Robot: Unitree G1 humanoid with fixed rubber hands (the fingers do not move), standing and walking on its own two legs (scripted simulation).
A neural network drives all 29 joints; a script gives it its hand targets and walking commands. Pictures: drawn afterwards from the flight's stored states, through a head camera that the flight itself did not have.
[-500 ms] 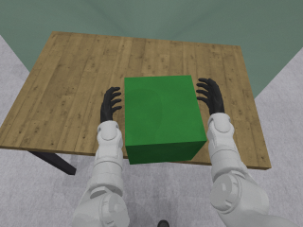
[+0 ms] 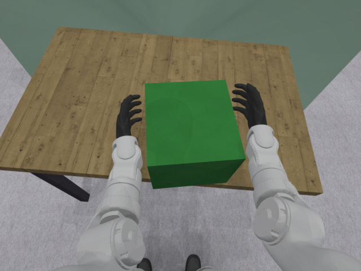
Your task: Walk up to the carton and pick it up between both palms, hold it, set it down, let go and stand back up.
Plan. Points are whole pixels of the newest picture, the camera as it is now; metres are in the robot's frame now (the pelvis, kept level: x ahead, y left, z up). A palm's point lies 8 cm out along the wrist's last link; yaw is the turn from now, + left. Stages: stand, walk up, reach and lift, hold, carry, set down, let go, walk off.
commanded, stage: set down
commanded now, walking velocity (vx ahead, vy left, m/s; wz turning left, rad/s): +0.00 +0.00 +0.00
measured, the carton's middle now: (188, 136) +0.43 +0.00 -0.05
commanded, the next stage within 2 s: none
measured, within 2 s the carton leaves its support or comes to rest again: neither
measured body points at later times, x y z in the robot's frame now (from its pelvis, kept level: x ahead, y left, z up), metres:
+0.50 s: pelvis +0.00 -0.01 -0.03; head +0.10 -0.01 +0.40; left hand +0.42 +0.17 -0.02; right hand +0.47 -0.17 +0.02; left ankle -0.02 +0.14 -0.74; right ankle +0.01 -0.08 -0.74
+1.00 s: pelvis -0.04 -0.02 -0.03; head +0.01 -0.01 +0.41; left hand +0.35 +0.17 +0.00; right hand +0.39 -0.20 +0.01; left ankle -0.02 +0.14 -0.74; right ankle +0.01 -0.09 -0.74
